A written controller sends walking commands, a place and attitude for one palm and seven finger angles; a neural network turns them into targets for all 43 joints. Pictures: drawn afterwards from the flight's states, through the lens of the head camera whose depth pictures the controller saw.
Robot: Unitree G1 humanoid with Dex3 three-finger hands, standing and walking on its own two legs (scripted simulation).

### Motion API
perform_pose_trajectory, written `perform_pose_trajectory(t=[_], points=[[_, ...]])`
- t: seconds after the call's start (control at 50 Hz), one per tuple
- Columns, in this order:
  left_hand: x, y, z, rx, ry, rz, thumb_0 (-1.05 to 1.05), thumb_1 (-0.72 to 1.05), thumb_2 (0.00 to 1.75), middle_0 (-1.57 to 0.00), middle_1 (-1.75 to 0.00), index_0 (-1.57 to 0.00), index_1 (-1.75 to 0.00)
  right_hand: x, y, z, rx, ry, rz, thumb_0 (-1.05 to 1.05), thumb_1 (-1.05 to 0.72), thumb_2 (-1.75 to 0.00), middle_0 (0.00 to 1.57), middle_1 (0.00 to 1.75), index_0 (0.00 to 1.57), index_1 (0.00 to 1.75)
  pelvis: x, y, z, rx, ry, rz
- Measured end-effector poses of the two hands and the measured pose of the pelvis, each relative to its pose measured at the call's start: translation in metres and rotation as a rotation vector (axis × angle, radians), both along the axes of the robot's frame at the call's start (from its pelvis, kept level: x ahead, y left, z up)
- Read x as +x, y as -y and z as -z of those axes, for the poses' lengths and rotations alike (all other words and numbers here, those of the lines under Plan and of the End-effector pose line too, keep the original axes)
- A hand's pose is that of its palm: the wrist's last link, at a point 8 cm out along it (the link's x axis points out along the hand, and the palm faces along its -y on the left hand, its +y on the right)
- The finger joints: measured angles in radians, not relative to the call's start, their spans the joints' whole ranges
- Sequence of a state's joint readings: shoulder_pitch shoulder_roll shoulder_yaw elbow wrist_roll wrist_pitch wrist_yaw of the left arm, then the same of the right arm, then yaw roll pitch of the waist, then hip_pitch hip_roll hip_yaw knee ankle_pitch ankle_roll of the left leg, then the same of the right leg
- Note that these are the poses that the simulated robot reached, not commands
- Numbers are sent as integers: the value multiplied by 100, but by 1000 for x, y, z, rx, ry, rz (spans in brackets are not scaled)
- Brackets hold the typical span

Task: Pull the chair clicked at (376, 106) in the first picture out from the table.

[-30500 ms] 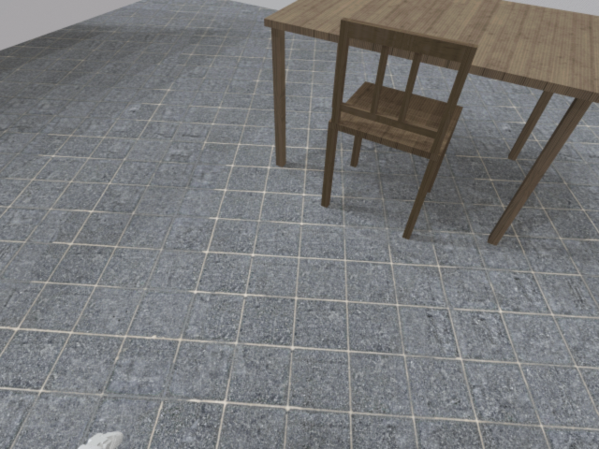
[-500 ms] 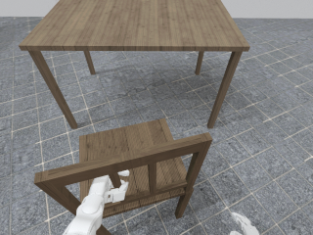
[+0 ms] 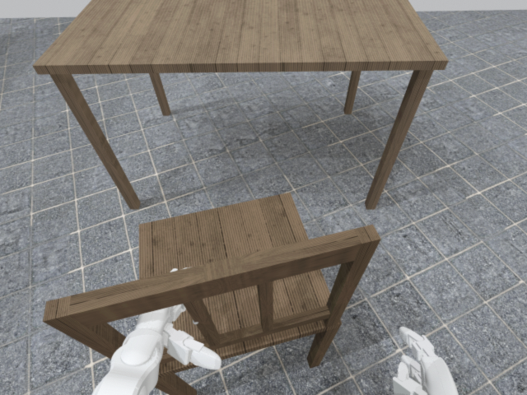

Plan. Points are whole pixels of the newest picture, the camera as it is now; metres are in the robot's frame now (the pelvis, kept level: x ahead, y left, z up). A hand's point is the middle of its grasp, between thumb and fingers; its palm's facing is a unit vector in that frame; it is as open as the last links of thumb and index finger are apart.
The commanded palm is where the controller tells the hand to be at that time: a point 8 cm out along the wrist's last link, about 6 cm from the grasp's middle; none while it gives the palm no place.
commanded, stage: open the thumb and straighten the fingers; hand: left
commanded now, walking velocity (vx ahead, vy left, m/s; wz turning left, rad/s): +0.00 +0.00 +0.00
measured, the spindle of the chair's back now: (203, 321) +0.25 +0.11 -0.07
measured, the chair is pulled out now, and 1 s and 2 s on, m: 0.56 0.56 0.57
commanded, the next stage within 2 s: draw the fingers out of the gap in 0.14 s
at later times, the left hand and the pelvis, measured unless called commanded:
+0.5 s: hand (179, 354) +0.20 +0.14 -0.03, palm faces -0.06 -0.98 -0.17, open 17.5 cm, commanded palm +0.18 +0.18 -0.01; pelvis +0.00 -0.01 -0.01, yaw +1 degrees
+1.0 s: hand out of the picture +0.13 +0.13 -0.03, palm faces -0.05 -0.99 -0.16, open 17.5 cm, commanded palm +0.09 +0.18 -0.01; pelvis -0.02 +0.00 -0.02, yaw +1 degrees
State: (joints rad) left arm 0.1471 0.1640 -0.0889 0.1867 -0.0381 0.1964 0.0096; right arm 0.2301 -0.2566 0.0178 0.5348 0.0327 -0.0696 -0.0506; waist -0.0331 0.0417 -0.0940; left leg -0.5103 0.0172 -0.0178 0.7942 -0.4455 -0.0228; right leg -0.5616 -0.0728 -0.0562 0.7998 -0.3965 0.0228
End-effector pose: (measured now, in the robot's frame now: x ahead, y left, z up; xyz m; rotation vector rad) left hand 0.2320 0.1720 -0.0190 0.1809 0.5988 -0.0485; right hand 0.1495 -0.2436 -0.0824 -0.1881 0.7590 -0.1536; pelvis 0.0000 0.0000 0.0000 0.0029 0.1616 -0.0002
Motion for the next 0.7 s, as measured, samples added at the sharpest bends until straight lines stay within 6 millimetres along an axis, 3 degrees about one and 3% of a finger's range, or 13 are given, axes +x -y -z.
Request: perform_pose_trajectory(t=[0.12,0.24,0.36,0.58,0.7], points=[[0,-9,-4,29,4,-15,-1,-53,21,-8,-24,-9,-24,5,1,2,-3,10,-8,1,-90,-90,20,30,20,30,4,3,3,-5,-11,-10],[-4,-2,-3,1,-6,-2,-1,-54,21,-3,-8,-3,-8,5,6,4,-16,12,-7,1,-90,-90,20,30,20,30,6,4,5,-6,-18,-15],[-15,-9,-2,10,-5,-25,-1,-54,21,-1,-2,-1,-2,0,12,1,-31,16,11,1,-90,-90,20,30,20,30,5,7,7,-4,-19,-11],[-70,-13,-3,6,-29,-39,-1,-54,21,0,0,-1,0,3,8,-3,-35,89,8,1,-90,-90,20,30,20,30,-3,5,11,-11,-6,-22],[-91,-12,-6,6,-2,-48,-1,-54,21,0,0,-1,0,7,-1,-4,-29,132,-11,1,-90,-90,20,30,20,30,-11,4,15,-13,1,-29]])
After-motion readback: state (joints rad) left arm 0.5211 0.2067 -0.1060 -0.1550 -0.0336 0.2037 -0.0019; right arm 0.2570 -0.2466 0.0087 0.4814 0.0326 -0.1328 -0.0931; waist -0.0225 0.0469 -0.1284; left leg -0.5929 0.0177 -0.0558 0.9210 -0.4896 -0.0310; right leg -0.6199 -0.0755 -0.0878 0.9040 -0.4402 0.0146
